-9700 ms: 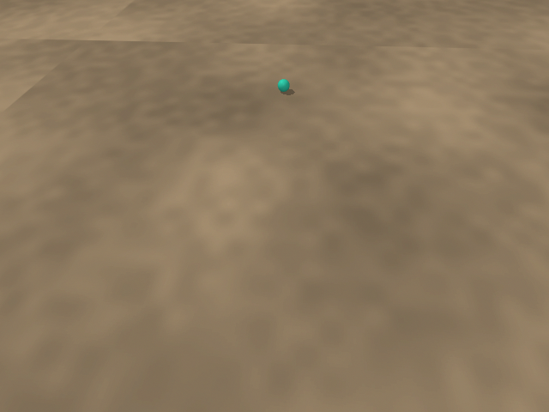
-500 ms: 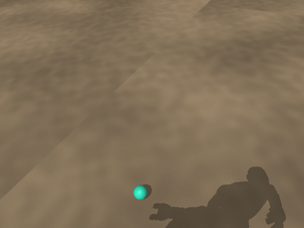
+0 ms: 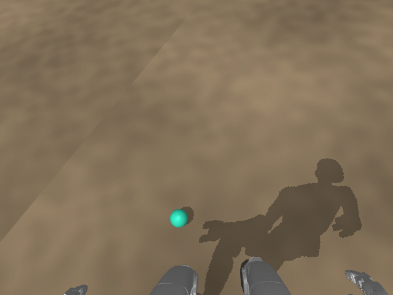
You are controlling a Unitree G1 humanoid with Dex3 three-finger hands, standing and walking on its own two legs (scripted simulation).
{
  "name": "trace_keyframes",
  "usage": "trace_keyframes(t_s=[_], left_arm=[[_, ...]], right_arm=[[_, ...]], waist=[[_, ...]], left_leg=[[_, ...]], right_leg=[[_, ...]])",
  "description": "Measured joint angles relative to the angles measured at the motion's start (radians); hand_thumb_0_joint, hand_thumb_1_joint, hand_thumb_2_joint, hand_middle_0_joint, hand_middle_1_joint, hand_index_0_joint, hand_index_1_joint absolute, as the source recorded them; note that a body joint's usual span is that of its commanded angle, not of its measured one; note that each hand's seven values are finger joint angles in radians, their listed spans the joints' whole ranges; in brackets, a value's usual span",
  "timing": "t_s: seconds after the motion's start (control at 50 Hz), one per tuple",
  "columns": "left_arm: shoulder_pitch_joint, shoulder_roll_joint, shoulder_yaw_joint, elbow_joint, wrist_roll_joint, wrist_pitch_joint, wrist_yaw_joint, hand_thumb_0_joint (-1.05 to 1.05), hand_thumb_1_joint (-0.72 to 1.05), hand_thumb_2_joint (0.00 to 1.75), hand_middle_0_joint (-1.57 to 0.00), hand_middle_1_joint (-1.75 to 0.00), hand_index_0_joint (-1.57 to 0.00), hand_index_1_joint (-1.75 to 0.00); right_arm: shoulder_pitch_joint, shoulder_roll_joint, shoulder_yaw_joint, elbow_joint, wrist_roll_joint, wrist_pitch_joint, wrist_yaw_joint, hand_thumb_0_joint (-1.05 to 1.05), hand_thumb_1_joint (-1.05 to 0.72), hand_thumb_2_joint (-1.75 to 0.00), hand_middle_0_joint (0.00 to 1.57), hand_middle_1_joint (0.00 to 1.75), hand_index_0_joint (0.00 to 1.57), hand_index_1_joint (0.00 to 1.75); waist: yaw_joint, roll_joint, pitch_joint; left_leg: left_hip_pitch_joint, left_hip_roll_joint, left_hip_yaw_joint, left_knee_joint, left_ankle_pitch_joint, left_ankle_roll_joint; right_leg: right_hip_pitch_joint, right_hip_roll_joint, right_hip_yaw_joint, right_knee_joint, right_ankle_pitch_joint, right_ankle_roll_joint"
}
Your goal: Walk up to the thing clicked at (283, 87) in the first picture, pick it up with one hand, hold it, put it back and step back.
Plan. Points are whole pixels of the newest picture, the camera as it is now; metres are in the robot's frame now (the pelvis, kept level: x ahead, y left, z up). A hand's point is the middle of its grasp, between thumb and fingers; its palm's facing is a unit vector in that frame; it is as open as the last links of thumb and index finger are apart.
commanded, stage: walk up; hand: left
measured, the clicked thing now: (178, 218) +0.45 +0.19 -0.70
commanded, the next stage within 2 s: none
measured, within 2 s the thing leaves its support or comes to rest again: neither
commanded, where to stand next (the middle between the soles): +0.09 +0.00 m, yaw -1 degrees
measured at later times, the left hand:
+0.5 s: hand out of the picture +0.06 +0.28 -0.14, palm faces -0.06 -0.94 -0.34, open 7.4 cm
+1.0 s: hand (105, 265) +0.19 +0.25 -0.13, palm faces +0.01 -0.90 -0.43, open 7.4 cm
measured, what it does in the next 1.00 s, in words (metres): steps on the spot: left foot, then right foot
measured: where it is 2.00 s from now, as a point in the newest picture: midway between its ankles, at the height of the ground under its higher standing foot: outside the picture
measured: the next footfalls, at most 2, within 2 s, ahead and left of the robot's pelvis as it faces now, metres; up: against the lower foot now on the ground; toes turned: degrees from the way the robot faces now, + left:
left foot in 0.20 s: -0.01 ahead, +0.15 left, +0.00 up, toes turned +1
right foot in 0.54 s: +0.08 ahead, -0.12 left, +0.00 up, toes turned -2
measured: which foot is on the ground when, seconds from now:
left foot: up 0.00-0.18, down 0.20-0.58, up 0.60-0.96, down 0.98-1.00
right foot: down 0.00-0.22, up 0.24-0.52, down 0.54-1.00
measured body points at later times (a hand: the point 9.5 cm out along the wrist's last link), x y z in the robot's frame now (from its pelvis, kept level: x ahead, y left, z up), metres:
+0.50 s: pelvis +0.01 +0.00 +0.02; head +0.03 +0.02 +0.46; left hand +0.06 +0.33 -0.12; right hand +0.04 -0.33 -0.08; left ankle -0.05 +0.15 -0.71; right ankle +0.03 -0.12 -0.70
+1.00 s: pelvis +0.10 -0.02 +0.01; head +0.16 -0.03 +0.45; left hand +0.19 +0.30 -0.10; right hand +0.19 -0.30 -0.13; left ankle +0.19 +0.09 -0.71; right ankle +0.04 -0.12 -0.71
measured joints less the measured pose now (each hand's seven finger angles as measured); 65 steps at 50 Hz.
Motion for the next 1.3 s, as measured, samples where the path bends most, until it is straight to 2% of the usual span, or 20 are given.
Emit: trace_keyframes(t_s=[0.06,0.1,0.18,0.22,0.24,0.28,0.34,0.4,0.5,0.54,0.58,0.64,0.7,0.82,0.92,1.02,1.08,1.14,1.2,1.3], left_arm=[[-0.036,-0.007,-0.004,-0.030,0.006,0.005,0.011,0.01,0.90,0.90,-0.21,-0.30,-0.21,-0.30],[-0.047,-0.006,0.001,-0.039,0.022,0.012,0.014,0.01,0.90,0.90,-0.21,-0.30,-0.21,-0.30],[-0.051,0.009,0.019,-0.060,0.053,0.042,-0.011,0.01,0.90,0.90,-0.20,-0.30,-0.21,-0.30],[-0.046,0.036,0.030,-0.058,0.041,0.054,-0.017,0.01,0.90,0.90,-0.20,-0.30,-0.21,-0.30],[-0.026,0.040,0.035,-0.046,0.031,0.058,-0.014,0.01,0.90,0.90,-0.20,-0.30,-0.20,-0.30],[0.006,0.042,0.036,0.005,0.019,0.063,-0.015,0.01,0.90,0.90,-0.20,-0.30,-0.20,-0.30],[0.023,0.067,0.043,0.046,0.005,0.064,-0.034,0.01,0.91,0.90,-0.20,-0.30,-0.20,-0.30],[0.048,0.083,0.049,0.069,0.009,0.058,-0.054,0.01,0.91,0.90,-0.20,-0.30,-0.20,-0.30],[0.093,0.082,0.042,0.100,0.024,0.046,-0.089,0.01,0.91,0.90,-0.20,-0.30,-0.20,-0.30],[0.091,0.076,0.038,0.095,0.025,0.029,-0.091,0.01,0.91,0.90,-0.20,-0.30,-0.20,-0.30],[0.074,0.057,0.036,0.081,0.023,-0.001,-0.084,0.01,0.91,0.90,-0.20,-0.30,-0.20,-0.30],[0.097,0.052,0.032,0.034,0.015,-0.042,-0.068,0.01,0.91,0.90,-0.20,-0.30,-0.20,-0.30],[0.127,0.039,0.020,0.018,-0.004,-0.047,-0.055,0.01,0.91,0.90,-0.20,-0.30,-0.20,-0.30],[0.115,0.013,-0.006,0.018,-0.007,-0.035,-0.020,0.01,0.90,0.90,-0.20,-0.30,-0.20,-0.30],[0.054,0.018,-0.008,-0.020,-0.017,0.006,0.000,0.01,0.90,0.90,-0.20,-0.30,-0.20,-0.30],[-0.019,0.042,0.000,-0.037,-0.041,0.030,0.016,0.01,0.90,0.90,-0.20,-0.30,-0.20,-0.30],[-0.067,0.024,-0.005,-0.048,-0.055,0.038,0.029,0.01,0.91,0.90,-0.20,-0.30,-0.20,-0.30],[-0.071,0.020,-0.009,-0.059,-0.055,0.043,0.023,0.01,0.91,0.90,-0.20,-0.30,-0.20,-0.30],[-0.048,0.029,-0.003,-0.059,-0.053,0.046,0.023,0.00,0.90,0.90,-0.20,-0.30,-0.20,-0.30],[0.017,0.043,0.019,-0.041,-0.035,0.036,0.028,0.00,0.90,0.90,-0.20,-0.30,-0.20,-0.30]], right_arm=[[-0.018,-0.003,-0.001,-0.006,0.008,0.002,0.002,0.00,-0.91,-0.90,0.20,0.30,0.21,0.30],[-0.004,-0.002,0.002,0.009,0.008,-0.007,0.004,0.00,-0.91,-0.90,0.20,0.30,0.21,0.30],[0.079,0.012,0.018,0.075,-0.002,-0.051,0.010,0.00,-0.91,-0.90,0.20,0.30,0.21,0.30],[0.110,0.041,0.021,0.120,-0.024,-0.069,0.006,0.00,-0.91,-0.90,0.20,0.30,0.21,0.30],[0.129,0.050,0.027,0.134,-0.039,-0.069,0.006,0.00,-0.91,-0.90,0.21,0.30,0.21,0.30],[0.162,0.051,0.035,0.157,-0.044,-0.070,0.007,0.00,-0.91,-0.90,0.21,0.30,0.21,0.30],[0.173,0.063,0.042,0.185,-0.053,-0.089,0.003,0.00,-0.90,-0.90,0.21,0.30,0.21,0.30],[0.166,0.059,0.033,0.173,-0.053,-0.123,0.011,0.00,-0.90,-0.90,0.21,0.30,0.21,0.30],[0.191,0.012,0.002,0.112,-0.055,-0.147,0.024,0.00,-0.90,-0.90,0.21,0.30,0.21,0.30],[0.205,-0.012,-0.006,0.097,-0.049,-0.145,0.024,0.00,-0.90,-0.90,0.21,0.30,0.21,0.30],[0.217,-0.035,-0.012,0.097,-0.035,-0.127,0.021,0.00,-0.90,-0.90,0.21,0.30,0.21,0.30],[0.207,-0.020,0.001,0.109,-0.021,-0.090,0.010,0.00,-0.91,-0.90,0.20,0.30,0.21,0.30],[0.184,-0.014,0.009,0.084,-0.014,-0.094,0.009,0.00,-0.91,-0.90,0.20,0.30,0.21,0.30],[0.105,-0.010,0.011,0.055,0.002,-0.085,0.007,0.00,-0.91,-0.90,0.20,0.30,0.21,0.30],[0.060,0.034,0.025,0.059,-0.011,-0.050,0.010,0.00,-0.91,-0.90,0.20,0.30,0.21,0.30],[0.032,0.080,0.030,0.047,-0.037,-0.040,0.022,0.00,-0.91,-0.90,0.20,0.30,0.21,0.30],[-0.007,0.068,0.020,0.005,-0.034,-0.044,0.023,0.00,-0.91,-0.90,0.21,0.30,0.21,0.30],[-0.036,0.057,0.010,-0.034,-0.037,-0.027,0.017,0.00,-0.90,-0.90,0.21,0.30,0.21,0.30],[-0.061,0.048,0.000,-0.068,-0.045,-0.014,0.020,0.00,-0.90,-0.90,0.21,0.30,0.21,0.30],[-0.081,0.032,-0.017,-0.118,-0.060,0.008,0.037,0.00,-0.90,-0.90,0.20,0.30,0.21,0.30]], waist=[[0.008,0.014,0.000],[0.015,0.019,-0.028],[0.013,-0.007,-0.120],[0.027,-0.088,-0.132],[0.031,-0.109,-0.153],[-0.007,-0.097,-0.205],[-0.017,-0.119,-0.214],[-0.007,-0.143,-0.195],[-0.024,-0.127,-0.187],[-0.030,-0.104,-0.173],[-0.040,-0.049,-0.139],[-0.007,-0.064,-0.134],[-0.001,-0.057,-0.132],[-0.006,0.016,-0.096],[-0.003,0.017,-0.058],[-0.007,-0.070,-0.024],[-0.023,-0.055,0.028],[-0.033,-0.051,0.026],[-0.035,-0.053,0.014],[-0.021,-0.035,-0.012]], left_leg=[[-0.060,-0.040,-0.051,0.145,0.037,-0.012],[-0.039,-0.029,-0.055,0.109,0.063,-0.024],[0.124,0.030,0.040,-0.319,0.037,-0.031],[0.194,-0.006,0.089,-0.411,0.124,-0.018],[0.210,-0.009,0.102,-0.417,0.127,-0.014],[0.217,0.017,0.072,-0.423,0.125,-0.005],[0.242,0.039,0.056,-0.484,0.159,-0.015],[0.259,0.055,0.077,-0.533,0.178,-0.022],[0.285,0.087,0.100,-0.577,0.166,-0.009],[0.293,0.106,0.099,-0.569,0.153,-0.025],[0.269,0.144,0.063,-0.468,0.143,-0.010],[0.152,0.067,0.013,-0.177,0.086,0.013],[0.040,0.020,-0.008,-0.053,0.119,0.020],[-0.077,0.016,-0.037,-0.216,0.288,-0.005],[-0.039,0.015,0.024,-0.412,0.374,-0.002],[0.042,-0.022,0.075,-0.530,0.413,0.021],[0.035,-0.008,0.063,-0.533,0.431,0.039],[0.019,0.001,0.065,-0.565,0.465,0.036],[-0.009,0.005,0.079,-0.561,0.481,0.033],[-0.078,0.021,0.104,-0.482,0.479,0.024]], right_leg=[[-0.031,-0.019,0.007,-0.014,0.024,0.005],[-0.049,-0.026,0.008,-0.006,0.022,0.000],[-0.067,-0.053,-0.011,0.042,-0.014,-0.013],[-0.066,-0.077,0.041,0.110,-0.092,-0.023],[-0.069,-0.060,0.070,0.147,-0.171,-0.022],[-0.055,-0.010,0.071,0.192,-0.257,-0.014],[-0.021,0.025,0.090,0.214,-0.208,-0.015],[0.025,0.013,0.054,0.169,-0.207,-0.016],[0.101,0.002,-0.011,0.078,-0.314,-0.019],[0.134,0.005,-0.030,0.002,-0.272,-0.024],[0.190,0.034,-0.073,-0.066,-0.119,-0.029],[0.233,0.026,-0.053,-0.080,-0.157,-0.040],[0.300,0.015,-0.038,-0.151,-0.146,-0.044],[0.362,0.031,-0.042,-0.201,-0.146,-0.039],[0.339,0.033,-0.064,-0.109,-0.216,-0.034],[0.249,-0.011,-0.054,0.108,-0.287,-0.017],[0.134,0.047,0.012,0.358,-0.423,-0.010],[0.059,0.071,0.056,0.467,-0.443,-0.016],[0.059,0.054,0.049,0.417,-0.404,-0.004],[0.163,0.024,-0.018,0.129,-0.288,-0.004]])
